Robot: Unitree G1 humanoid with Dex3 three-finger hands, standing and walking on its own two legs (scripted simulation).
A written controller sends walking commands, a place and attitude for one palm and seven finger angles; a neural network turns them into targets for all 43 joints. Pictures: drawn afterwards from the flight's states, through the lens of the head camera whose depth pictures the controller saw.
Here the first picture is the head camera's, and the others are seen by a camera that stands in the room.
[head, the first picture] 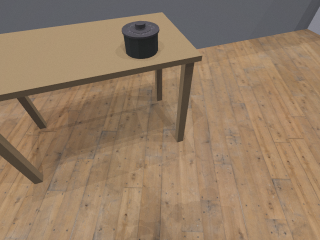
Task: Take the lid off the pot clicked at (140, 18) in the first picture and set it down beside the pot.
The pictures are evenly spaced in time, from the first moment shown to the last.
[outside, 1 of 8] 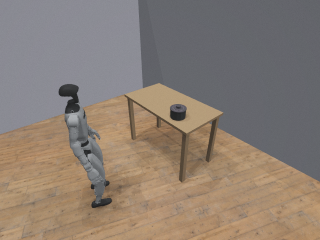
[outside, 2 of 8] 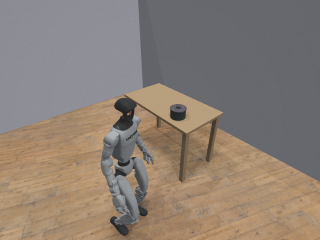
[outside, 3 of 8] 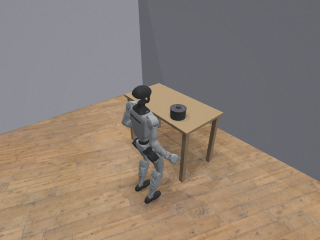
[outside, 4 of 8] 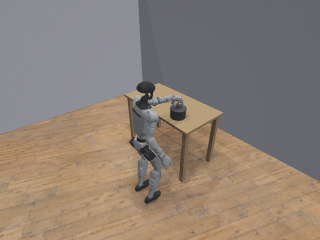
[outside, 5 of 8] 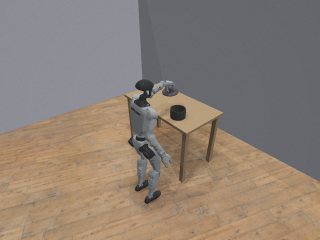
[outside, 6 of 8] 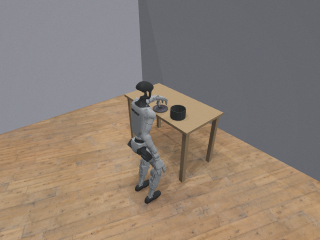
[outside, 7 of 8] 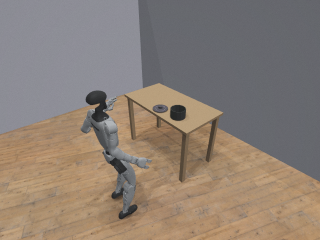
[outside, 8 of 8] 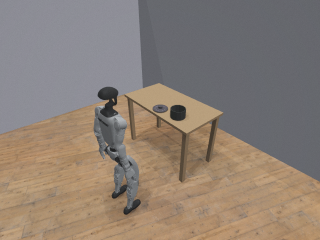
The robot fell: no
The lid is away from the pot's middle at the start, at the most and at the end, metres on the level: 0.00 0.25 0.25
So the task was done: yes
